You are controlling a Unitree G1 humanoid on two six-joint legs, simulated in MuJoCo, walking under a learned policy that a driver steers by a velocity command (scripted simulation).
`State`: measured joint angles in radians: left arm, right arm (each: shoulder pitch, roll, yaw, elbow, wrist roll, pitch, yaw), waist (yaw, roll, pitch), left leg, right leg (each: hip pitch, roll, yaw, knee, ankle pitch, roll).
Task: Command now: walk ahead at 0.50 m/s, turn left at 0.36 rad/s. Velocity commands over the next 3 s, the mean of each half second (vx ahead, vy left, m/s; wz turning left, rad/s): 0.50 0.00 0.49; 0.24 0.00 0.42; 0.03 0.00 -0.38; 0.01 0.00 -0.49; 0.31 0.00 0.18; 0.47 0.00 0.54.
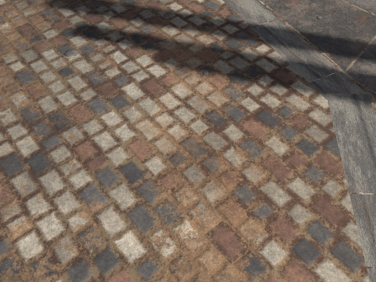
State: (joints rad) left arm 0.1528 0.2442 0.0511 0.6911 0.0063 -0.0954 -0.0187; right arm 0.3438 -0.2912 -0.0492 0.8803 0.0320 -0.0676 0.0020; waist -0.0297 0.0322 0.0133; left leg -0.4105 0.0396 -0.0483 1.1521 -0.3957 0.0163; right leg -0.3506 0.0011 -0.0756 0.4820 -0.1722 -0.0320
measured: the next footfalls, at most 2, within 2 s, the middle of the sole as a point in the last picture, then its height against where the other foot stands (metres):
left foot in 0.40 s outside the picture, level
right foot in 0.86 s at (171, 241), level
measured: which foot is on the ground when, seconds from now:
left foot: up 0.00-0.38, down 0.40-0.86, up 0.88-1.00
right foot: down 0.00-0.42, up 0.44-0.84, down 0.86-1.00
